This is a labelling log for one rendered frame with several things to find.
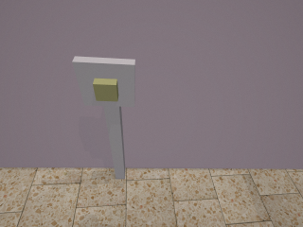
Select button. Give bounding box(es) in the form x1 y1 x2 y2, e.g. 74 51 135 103
93 78 118 102

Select panel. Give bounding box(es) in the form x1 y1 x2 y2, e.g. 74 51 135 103
72 56 135 180

